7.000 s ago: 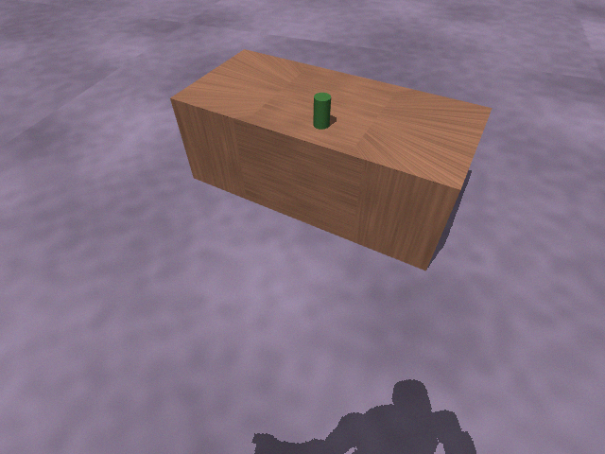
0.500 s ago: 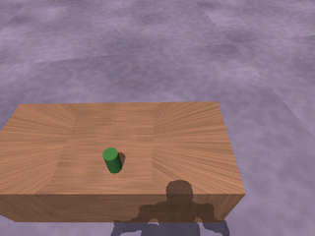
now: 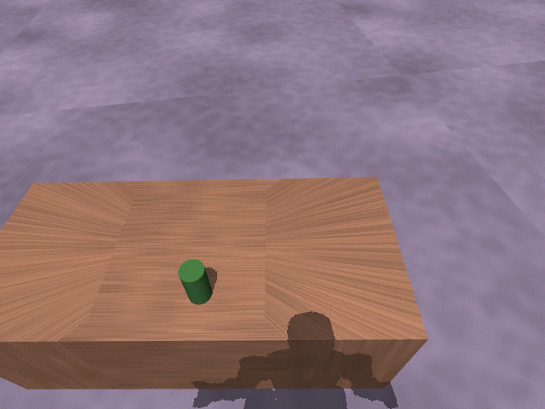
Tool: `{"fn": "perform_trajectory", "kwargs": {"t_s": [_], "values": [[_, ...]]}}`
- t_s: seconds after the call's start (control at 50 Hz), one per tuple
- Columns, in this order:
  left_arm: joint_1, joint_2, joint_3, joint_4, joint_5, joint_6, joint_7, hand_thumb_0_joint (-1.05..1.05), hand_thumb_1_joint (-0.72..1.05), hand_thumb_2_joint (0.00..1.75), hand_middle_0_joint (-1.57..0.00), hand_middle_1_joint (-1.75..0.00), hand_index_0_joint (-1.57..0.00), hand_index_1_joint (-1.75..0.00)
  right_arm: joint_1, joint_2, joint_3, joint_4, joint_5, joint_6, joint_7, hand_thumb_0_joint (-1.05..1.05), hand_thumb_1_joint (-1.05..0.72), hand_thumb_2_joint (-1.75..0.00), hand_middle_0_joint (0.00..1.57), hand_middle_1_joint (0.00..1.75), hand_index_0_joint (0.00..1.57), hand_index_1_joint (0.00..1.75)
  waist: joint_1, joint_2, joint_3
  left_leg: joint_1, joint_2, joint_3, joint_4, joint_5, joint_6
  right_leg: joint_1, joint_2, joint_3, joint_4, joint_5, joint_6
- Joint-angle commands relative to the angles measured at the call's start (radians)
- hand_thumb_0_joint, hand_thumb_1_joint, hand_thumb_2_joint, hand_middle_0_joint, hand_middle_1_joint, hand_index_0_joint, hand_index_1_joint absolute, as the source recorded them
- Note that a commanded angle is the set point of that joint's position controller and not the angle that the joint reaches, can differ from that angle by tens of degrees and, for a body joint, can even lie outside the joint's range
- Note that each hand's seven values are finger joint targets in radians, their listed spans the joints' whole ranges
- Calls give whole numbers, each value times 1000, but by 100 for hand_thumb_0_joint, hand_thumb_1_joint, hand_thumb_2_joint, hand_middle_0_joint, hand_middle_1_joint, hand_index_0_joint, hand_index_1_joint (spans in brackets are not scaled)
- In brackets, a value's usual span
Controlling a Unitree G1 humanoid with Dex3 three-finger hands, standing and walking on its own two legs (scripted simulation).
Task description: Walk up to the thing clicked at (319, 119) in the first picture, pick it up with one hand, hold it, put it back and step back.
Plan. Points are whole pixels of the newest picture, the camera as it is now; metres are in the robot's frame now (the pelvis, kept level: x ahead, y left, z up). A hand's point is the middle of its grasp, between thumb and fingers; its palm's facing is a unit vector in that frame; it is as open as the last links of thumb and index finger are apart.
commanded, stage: stand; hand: left
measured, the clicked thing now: (196, 282) +0.47 +0.20 -0.27
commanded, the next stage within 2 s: go down in 0.10 s
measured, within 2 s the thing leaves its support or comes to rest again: neither
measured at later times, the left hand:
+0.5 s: hand out of the picture +0.15 +0.25 -0.14, palm faces +0.06 -0.94 -0.34, open 12.4 cm
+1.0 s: hand out of the picture +0.16 +0.27 -0.13, palm faces +0.06 -0.95 -0.32, open 17.4 cm
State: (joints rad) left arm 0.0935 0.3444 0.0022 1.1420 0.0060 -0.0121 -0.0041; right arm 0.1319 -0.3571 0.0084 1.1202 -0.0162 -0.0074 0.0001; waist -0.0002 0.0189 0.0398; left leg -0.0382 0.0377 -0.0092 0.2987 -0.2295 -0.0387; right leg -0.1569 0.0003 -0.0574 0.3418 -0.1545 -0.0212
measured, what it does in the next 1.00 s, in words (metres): stands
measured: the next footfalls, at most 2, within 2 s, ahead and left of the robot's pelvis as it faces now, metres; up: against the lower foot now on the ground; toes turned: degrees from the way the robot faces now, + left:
none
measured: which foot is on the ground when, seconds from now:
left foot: down 0.00-1.00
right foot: down 0.00-1.00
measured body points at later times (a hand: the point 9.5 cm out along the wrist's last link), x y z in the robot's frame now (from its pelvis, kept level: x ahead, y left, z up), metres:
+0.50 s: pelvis -0.02 +0.01 -0.02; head +0.02 +0.00 +0.43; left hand +0.14 +0.30 -0.12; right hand +0.15 -0.27 -0.12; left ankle -0.04 +0.14 -0.75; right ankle +0.02 -0.10 -0.75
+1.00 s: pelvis +0.01 +0.04 -0.03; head +0.04 +0.03 +0.42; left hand +0.16 +0.32 -0.11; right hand +0.16 -0.24 -0.12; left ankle -0.04 +0.14 -0.75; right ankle +0.02 -0.10 -0.75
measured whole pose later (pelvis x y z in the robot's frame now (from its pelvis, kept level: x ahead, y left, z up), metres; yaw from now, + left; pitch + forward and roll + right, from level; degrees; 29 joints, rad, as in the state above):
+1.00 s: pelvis +0.01 +0.04 -0.03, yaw +0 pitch +7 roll -1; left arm 0.23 0.29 0.09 0.41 0.00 0.34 0.00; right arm 0.19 -0.25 -0.10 0.69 0.02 -0.13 -0.06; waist -0.01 0.03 -0.07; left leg -0.39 0.00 -0.01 0.68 -0.42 0.01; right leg -0.47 -0.04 -0.04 0.64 -0.29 0.03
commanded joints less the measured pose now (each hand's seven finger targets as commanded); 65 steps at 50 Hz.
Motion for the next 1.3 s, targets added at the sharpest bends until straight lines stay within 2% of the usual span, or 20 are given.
{"fn": "perform_trajectory", "kwargs": {"t_s": [0.0,0.18,0.2,0.22,0.24,0.26,0.28,0.32,0.38,0.42,0.44,0.5,0.56,0.6,0.68,0.82,0.84,0.98,1.14,1.28], "values": [[-39,225,39,-58,0,-21,13,0,90,90,-20,-30,-20,-30,-15,-204,-41,-58,4,-18,-12,0,-90,-90,20,30,20,30,0,-21,-71,-63,107,-62,-53,173,45,100,-138,125,-37,206,-6],[-39,221,39,-62,0,-21,12,0,82,82,-15,-22,-17,-22,-24,-209,-45,-63,2,-18,-10,0,-82,-82,12,22,12,22,5,-2,-52,-69,107,-62,-60,138,48,81,-131,123,-51,136,-3],[-389,-6,-2,-413,-75,-96,18,0,74,74,-7,-14,-9,-14,-375,17,2,-414,105,-137,-24,0,-74,-74,4,14,5,14,-40,11,-63,-220,-56,53,79,92,46,-32,-33,32,19,61,15],[-350,117,39,-440,-73,-85,35,0,66,66,-2,-6,-1,-6,-352,-52,-7,-441,100,-165,-34,0,-66,-66,4,6,5,6,-22,-10,-76,-203,-51,52,73,39,49,-5,-40,37,11,-2,21],[-225,222,91,-313,-66,-35,46,0,58,58,-2,0,0,-1,-252,-141,-61,-307,94,-147,-51,0,-58,-58,4,5,5,5,-21,2,-47,-231,-55,56,72,-20,48,-24,-39,36,11,-65,18],[-123,248,112,-245,-61,-2,42,0,50,50,-2,0,0,-3,-210,-171,-101,-247,92,-127,-54,0,-50,-50,4,5,5,5,0,9,-18,-265,-51,58,100,-13,39,-42,-34,30,38,-64,16],[-88,211,105,-237,-54,27,35,0,42,42,-2,-1,-1,-4,-213,-166,-119,-256,94,-128,-57,0,-42,-42,4,5,5,5,1,-40,-69,-281,-48,50,131,29,44,-32,-25,30,64,-16,16],[-218,236,112,-354,-38,22,44,0,29,26,-3,-1,-1,-3,-251,-172,-141,-340,87,-159,-65,0,-26,-26,5,5,5,5,-3,-44,-259,-279,-47,36,173,87,51,15,-26,33,121,67,22],[24,187,159,-246,5,100,23,0,10,17,-6,0,-4,-1,29,-135,-195,-258,52,-131,-47,0,-4,-19,5,5,5,5,-5,-22,-244,-341,-58,34,220,109,51,-49,-13,24,177,101,12],[11,190,156,-438,1,141,19,0,0,12,-7,-1,-7,-2,5,-147,-202,-425,62,-133,-46,0,4,-17,5,5,5,5,-14,-21,-370,-261,-66,39,200,155,50,6,-12,23,157,149,16],[-31,213,165,-520,-1,169,21,0,-2,12,-6,0,-6,-1,-4,-124,-184,-455,70,-123,-44,0,8,-16,5,5,5,5,-11,-6,-345,-264,-69,41,183,140,50,-11,-16,22,138,127,16],[-34,107,107,-480,-10,240,-2,0,-16,9,-7,-1,-6,-2,-40,-36,-128,-437,80,-102,-30,0,21,-13,5,5,5,5,-16,-37,-160,-354,-64,37,193,18,51,-161,-11,10,142,-17,13],[-79,201,162,-632,-2,256,-2,0,-31,7,-7,-2,-6,-3,-43,-92,-179,-497,71,-108,-34,0,31,-10,5,5,5,5,-8,-16,-203,-374,-59,35,200,-46,53,-164,-11,12,150,-87,13],[-22,144,138,-638,2,268,-7,0,-45,6,-8,-4,-8,-5,-3,-87,-180,-489,65,-114,-34,0,36,-8,5,5,5,5,-19,-16,-178,-370,-55,29,204,-37,53,-179,-9,12,159,-75,12],[-37,165,163,-750,12,260,8,0,-59,4,-8,-4,-7,-6,-77,-99,-193,-549,51,-148,-56,0,44,-6,5,5,5,5,-3,-6,-260,-350,-48,12,241,43,45,-152,-14,14,203,-13,12],[60,148,180,-871,5,282,29,0,-61,4,-8,-4,-6,-6,-41,-77,-181,-554,35,-177,-77,0,46,-6,5,5,5,5,10,24,-326,-323,-43,-3,266,133,31,-112,-11,2,242,59,5],[107,115,155,-811,4,295,22,0,-61,3,-9,-4,-7,-6,0,-47,-168,-541,38,-173,-76,0,47,-6,5,5,5,5,-4,17,-292,-345,-38,-5,277,172,25,-130,-9,0,253,85,5],[112,119,152,-887,1,352,-2,0,-61,2,-9,-4,-8,-6,56,-42,-170,-558,44,-159,-66,0,50,-5,5,5,5,5,-11,29,-218,-360,-36,-11,280,212,12,-186,-5,-14,261,94,0],[140,121,170,-968,5,364,-21,0,-60,5,-8,-4,-7,-6,76,-50,-183,-646,43,-163,-44,0,51,-5,5,5,5,5,-10,41,-278,-329,-29,-21,322,372,0,-164,-7,-13,301,179,2],[173,139,210,-1009,0,353,-20,0,-58,7,-7,-4,-6,-6,114,-37,-173,-727,41,-160,-42,0,53,-4,5,5,5,5,-11,14,-305,-367,-41,-15,341,282,12,-147,-15,-6,308,166,4]]}}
